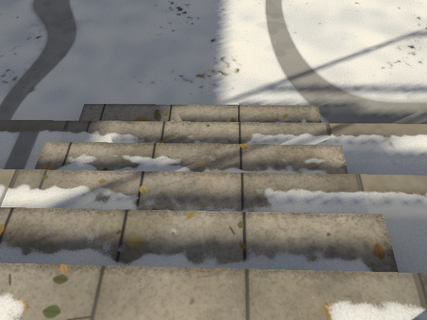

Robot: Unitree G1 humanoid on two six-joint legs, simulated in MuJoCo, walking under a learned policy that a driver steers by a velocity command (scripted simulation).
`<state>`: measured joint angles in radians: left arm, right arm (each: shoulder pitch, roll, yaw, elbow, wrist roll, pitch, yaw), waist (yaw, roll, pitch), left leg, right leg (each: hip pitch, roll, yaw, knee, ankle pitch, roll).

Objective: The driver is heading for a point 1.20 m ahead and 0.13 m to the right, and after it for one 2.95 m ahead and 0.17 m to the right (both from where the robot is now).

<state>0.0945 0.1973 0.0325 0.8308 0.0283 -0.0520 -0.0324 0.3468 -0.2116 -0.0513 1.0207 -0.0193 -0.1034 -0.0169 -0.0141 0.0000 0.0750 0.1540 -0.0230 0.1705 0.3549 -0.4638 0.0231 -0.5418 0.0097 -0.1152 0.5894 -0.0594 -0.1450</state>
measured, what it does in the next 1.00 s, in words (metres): walks ahead: right foot, then left foot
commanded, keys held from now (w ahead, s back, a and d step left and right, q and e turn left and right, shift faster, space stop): w+e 0.26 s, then w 0.74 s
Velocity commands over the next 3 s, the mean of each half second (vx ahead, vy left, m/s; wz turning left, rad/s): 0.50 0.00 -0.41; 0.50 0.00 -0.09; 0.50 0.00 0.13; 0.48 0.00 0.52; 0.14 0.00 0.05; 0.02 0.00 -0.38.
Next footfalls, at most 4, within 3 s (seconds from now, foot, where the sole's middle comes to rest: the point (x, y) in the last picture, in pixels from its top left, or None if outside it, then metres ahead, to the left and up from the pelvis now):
0.02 right None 0.20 -0.06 -0.75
0.60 left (221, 301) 0.51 0.02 -0.75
1.28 right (296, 240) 0.77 -0.27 -0.89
1.86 left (246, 195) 1.07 -0.10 -1.03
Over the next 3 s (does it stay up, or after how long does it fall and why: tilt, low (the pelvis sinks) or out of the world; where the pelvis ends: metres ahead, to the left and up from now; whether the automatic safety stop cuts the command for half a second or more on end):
stays up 1.12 -0.17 -0.40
